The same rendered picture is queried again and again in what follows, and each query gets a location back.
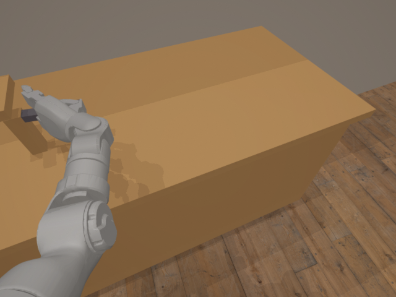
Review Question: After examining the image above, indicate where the counter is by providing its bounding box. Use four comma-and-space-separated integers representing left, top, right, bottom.
0, 26, 376, 297

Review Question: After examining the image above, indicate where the robot left upper arm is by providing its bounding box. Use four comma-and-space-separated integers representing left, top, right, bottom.
0, 199, 117, 297

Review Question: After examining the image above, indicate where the robot left hand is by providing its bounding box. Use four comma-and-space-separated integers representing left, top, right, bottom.
21, 85, 87, 143

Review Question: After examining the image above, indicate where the tap lever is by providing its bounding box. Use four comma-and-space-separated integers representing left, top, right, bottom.
21, 108, 38, 123

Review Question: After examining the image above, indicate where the left robot forearm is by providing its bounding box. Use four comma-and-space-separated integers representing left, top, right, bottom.
37, 112, 114, 254

